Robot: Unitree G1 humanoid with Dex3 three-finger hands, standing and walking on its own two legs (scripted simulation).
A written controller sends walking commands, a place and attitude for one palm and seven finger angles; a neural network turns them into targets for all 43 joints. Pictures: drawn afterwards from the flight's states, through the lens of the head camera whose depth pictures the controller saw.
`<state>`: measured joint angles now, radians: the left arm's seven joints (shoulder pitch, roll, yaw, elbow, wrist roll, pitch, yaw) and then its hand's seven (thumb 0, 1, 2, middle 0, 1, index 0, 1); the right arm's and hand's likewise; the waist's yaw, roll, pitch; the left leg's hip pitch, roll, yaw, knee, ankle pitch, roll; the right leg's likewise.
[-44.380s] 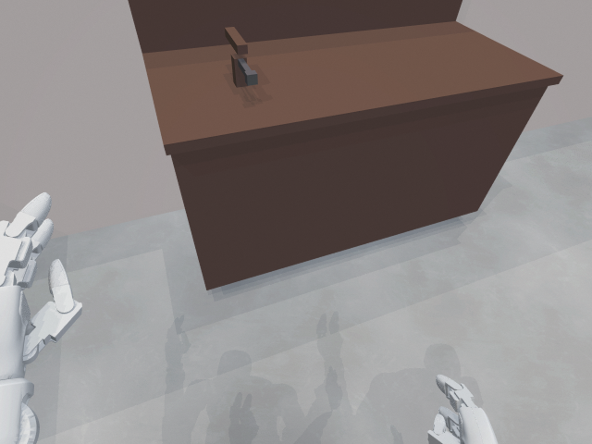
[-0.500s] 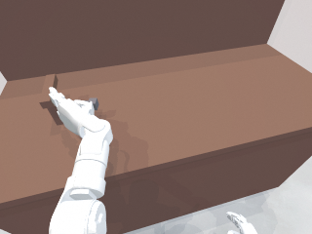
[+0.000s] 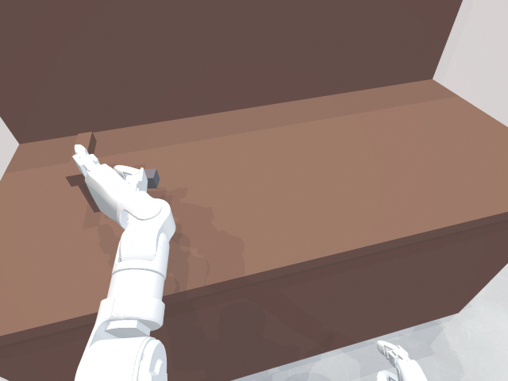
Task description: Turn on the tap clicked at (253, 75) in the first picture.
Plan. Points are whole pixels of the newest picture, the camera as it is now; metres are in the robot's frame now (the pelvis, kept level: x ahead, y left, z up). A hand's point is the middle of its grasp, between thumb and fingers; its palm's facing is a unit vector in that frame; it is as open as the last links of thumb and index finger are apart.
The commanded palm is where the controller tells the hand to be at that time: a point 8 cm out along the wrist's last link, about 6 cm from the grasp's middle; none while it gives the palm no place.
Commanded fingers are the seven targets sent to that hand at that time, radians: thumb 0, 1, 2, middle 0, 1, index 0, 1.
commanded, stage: lift the hand up off the lever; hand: left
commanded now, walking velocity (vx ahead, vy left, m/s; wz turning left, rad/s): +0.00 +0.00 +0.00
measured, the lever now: (150, 178) +0.47 +0.24 +0.07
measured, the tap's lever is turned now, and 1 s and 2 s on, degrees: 76 76 76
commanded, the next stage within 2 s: draw the hand back beside the body in 0.26 s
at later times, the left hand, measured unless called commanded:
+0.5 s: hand (162, 176) +0.38 +0.17 +0.16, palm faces +0.51 -0.86 -0.07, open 7.8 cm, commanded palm +0.32 +0.22 +0.15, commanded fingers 0.00 0.90 0.90 -0.16 -0.17 -0.16 -0.17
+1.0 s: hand (117, 228) +0.28 +0.20 +0.16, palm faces +0.16 -0.96 -0.25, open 7.6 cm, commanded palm +0.25 +0.26 +0.17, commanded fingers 0.00 0.90 0.90 -0.18 -0.25 -0.18 -0.25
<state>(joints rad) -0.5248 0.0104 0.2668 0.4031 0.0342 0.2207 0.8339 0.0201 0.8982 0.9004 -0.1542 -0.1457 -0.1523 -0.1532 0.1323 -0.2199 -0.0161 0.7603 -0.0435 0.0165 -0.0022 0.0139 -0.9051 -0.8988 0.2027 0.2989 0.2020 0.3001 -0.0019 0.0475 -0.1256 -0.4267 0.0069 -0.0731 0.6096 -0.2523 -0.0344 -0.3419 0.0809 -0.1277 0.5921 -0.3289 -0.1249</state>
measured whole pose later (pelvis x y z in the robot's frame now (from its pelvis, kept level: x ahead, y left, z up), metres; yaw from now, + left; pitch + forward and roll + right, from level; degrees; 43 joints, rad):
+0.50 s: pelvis +0.00 +0.01 +0.01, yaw -2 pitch +1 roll +1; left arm -0.37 0.07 0.13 0.23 0.00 0.21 0.51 0.02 0.90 0.90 -0.15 -0.15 -0.15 -0.16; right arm 0.12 -0.19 0.02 0.70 -0.01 0.05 -0.05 0.01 -0.90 -0.90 0.20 0.30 0.20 0.30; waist 0.01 0.03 -0.09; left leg -0.34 0.00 -0.03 0.55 -0.24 -0.02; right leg -0.28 0.07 -0.09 0.56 -0.31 -0.11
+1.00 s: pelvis +0.00 +0.03 +0.02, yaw -3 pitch -6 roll +0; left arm 0.09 0.29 0.07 -0.07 -0.07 -0.11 0.08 0.02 0.89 0.90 -0.18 -0.22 -0.18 -0.22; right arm 0.13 -0.21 0.05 0.65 0.01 -0.04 -0.05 0.02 -0.90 -0.90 0.20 0.30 0.20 0.30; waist 0.04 0.05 0.02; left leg -0.12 0.01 -0.01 0.38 -0.16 0.00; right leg -0.04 0.08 -0.06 0.33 -0.20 -0.09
